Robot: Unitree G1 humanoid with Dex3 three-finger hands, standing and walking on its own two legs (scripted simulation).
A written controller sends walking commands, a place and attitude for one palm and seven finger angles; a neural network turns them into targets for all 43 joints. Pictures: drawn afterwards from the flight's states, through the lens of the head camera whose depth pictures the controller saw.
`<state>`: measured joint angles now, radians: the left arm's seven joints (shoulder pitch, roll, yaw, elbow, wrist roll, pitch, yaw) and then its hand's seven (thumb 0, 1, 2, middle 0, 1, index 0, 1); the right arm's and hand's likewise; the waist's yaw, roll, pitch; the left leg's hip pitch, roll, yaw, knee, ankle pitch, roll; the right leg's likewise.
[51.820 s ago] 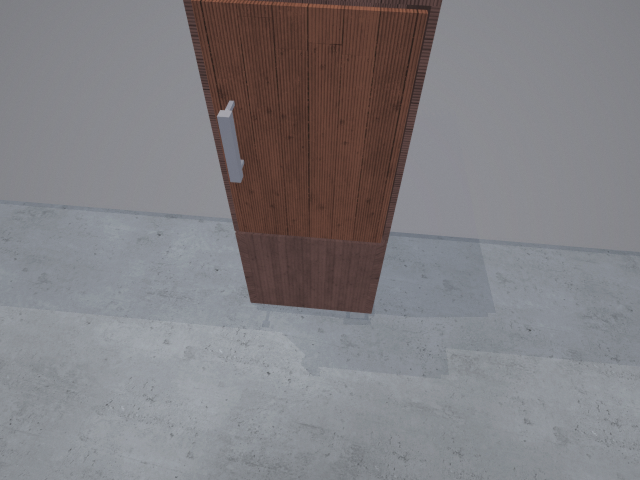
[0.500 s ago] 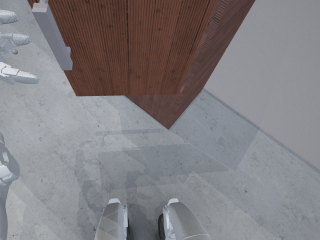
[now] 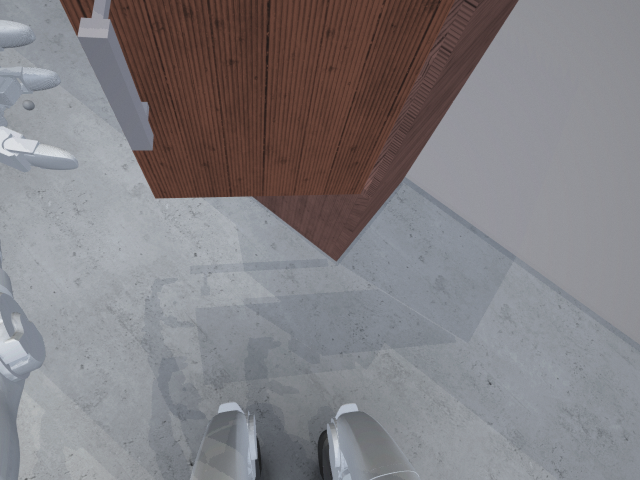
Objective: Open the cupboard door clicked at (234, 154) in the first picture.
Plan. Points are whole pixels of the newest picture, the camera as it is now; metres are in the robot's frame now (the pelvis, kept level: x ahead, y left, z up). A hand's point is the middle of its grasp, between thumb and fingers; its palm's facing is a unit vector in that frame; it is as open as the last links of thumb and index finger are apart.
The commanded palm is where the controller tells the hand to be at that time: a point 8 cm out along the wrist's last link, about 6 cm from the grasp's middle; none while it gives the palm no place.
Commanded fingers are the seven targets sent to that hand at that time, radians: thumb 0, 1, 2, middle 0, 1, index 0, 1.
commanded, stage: move the hooked fingers beside the handle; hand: left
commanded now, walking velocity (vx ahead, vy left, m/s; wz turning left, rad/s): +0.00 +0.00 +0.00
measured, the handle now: (124, 79) +0.56 +0.20 +0.07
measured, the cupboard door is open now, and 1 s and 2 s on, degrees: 44 44 43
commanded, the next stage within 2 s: slide the fingers in behind the handle in 0.52 s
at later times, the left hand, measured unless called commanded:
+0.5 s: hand (50, 106) +0.51 +0.26 +0.08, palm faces +0.07 -1.00 -0.02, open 14.0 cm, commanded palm +0.50 +0.30 +0.07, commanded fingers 0.00 -0.50 0.30 -0.30 -1.20 -0.30 -1.20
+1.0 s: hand (78, 106) +0.51 +0.24 +0.08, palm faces +0.05 -1.00 -0.01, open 14.0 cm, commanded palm +0.50 +0.27 +0.07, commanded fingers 0.00 -0.50 0.30 -0.30 -1.20 -0.30 -1.20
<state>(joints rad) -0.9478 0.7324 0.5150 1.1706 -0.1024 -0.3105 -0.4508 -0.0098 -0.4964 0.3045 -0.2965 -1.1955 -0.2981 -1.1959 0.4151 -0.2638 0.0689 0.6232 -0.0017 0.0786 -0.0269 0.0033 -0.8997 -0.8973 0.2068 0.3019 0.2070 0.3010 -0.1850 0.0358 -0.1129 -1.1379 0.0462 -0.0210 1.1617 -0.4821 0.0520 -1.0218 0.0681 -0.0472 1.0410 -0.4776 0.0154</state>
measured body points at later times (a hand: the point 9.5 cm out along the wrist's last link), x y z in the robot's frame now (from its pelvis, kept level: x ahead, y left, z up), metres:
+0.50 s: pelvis -0.01 -0.01 -0.01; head +0.15 +0.03 +0.41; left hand +0.50 +0.32 +0.08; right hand +0.00 -0.28 -0.10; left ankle +0.02 +0.08 -0.65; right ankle +0.00 -0.14 -0.65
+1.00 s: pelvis -0.01 -0.02 +0.00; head +0.15 +0.02 +0.42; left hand +0.51 +0.29 +0.08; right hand +0.00 -0.29 -0.10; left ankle +0.02 +0.08 -0.65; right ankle +0.00 -0.14 -0.65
